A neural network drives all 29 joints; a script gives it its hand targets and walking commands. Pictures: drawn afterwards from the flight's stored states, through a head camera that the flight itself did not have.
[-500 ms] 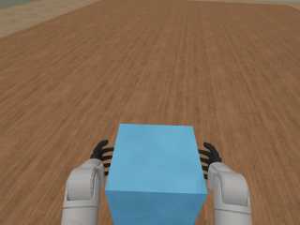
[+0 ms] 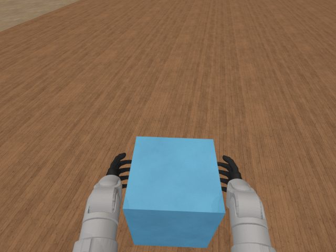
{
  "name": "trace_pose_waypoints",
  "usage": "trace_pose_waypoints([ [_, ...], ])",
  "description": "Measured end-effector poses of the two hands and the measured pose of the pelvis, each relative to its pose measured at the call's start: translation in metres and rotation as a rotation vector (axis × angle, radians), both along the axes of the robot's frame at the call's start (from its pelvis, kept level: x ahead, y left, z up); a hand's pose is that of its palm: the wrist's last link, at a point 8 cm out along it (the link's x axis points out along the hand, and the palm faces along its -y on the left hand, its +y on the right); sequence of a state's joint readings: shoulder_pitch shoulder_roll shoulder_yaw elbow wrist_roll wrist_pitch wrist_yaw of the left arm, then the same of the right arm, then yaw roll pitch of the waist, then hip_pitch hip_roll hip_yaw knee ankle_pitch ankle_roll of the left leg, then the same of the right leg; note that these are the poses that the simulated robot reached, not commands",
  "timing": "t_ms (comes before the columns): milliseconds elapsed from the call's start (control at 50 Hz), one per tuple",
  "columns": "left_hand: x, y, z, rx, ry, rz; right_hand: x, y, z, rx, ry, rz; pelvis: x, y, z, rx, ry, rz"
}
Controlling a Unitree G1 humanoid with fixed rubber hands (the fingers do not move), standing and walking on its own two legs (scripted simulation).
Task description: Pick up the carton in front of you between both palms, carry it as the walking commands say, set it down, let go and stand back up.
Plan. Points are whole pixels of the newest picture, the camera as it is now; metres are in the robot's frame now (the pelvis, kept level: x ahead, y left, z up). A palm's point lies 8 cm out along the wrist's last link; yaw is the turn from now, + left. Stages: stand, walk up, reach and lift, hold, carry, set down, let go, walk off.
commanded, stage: carry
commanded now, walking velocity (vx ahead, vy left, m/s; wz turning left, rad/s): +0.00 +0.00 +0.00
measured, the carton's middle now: (172, 193) +0.31 +0.00 -0.04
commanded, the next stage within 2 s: none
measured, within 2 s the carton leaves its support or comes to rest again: neither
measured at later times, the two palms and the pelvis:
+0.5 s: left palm (109, 180) +0.29 +0.16 +0.04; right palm (230, 183) +0.30 -0.14 +0.04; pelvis +0.00 +0.01 +0.00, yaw +0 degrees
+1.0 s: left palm (127, 136) +0.43 +0.13 +0.06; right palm (229, 136) +0.44 -0.16 +0.06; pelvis +0.15 -0.02 +0.03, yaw +0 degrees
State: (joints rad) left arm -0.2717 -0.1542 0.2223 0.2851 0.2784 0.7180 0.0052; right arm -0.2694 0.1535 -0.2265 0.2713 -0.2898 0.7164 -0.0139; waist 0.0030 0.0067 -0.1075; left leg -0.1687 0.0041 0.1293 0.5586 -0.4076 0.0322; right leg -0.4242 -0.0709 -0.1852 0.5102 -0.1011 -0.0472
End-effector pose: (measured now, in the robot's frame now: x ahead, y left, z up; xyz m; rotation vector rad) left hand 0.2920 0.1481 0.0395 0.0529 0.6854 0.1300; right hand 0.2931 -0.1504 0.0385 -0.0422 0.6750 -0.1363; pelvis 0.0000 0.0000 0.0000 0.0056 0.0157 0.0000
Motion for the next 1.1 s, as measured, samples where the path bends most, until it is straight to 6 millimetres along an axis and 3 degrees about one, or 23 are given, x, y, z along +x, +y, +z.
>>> trace_pose_waypoints([
  [500, 0.001, 0.009, 0.002, -0.005, -0.023, 0.005, 0.002, 0.009, 0.004, 0.005, -0.023, -0.003, 0.004, 0.008, -0.002, -0.008, 0.001, 0.001],
  [600, 0.007, 0.008, 0.004, 0.005, -0.012, -0.003, 0.007, 0.008, 0.004, 0.003, -0.012, -0.002, 0.015, 0.008, 0.002, -0.01, -0.006, -0.006],
  [680, 0.03, 0.0, 0.009, 0.011, -0.006, -0.009, 0.027, 0.0, 0.006, 0.011, -0.006, -0.009, 0.036, 0.002, 0.007, -0.013, 0.007, -0.007],
  [780, 0.072, -0.016, 0.011, 0.003, -0.032, 0.0, 0.069, -0.016, 0.006, 0.022, -0.031, -0.016, 0.069, -0.015, 0.003, -0.032, 0.019, 0.012],
  [880, 0.093, -0.019, 0.006, 0.0, 0.009, 0.022, 0.101, -0.019, 0.009, -0.001, 0.008, 0.021, 0.099, -0.026, 0.016, -0.003, 0.041, 0.021],
  [980, 0.127, -0.015, 0.018, -0.005, -0.012, 0.034, 0.138, -0.015, 0.02, 0.011, -0.013, 0.023, 0.137, -0.022, 0.025, 0.014, 0.051, 0.006],
  [1100, 0.198, -0.003, 0.024, 0.001, -0.044, -0.008, 0.196, -0.004, 0.024, 0.0, -0.044, -0.008, 0.201, -0.001, 0.02, -0.001, 0.052, -0.009],
])
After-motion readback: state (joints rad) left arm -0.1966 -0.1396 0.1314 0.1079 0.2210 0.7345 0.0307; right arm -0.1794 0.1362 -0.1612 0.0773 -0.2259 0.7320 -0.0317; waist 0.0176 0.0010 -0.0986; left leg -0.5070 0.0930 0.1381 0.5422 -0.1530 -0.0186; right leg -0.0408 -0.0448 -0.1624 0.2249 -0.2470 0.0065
